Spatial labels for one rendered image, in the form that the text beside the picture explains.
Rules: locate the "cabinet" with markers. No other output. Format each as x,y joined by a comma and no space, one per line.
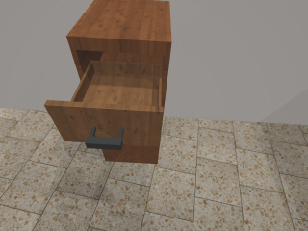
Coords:
125,31

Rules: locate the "drawer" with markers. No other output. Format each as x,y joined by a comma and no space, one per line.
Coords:
110,96

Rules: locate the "handle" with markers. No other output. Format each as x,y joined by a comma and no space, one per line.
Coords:
109,143

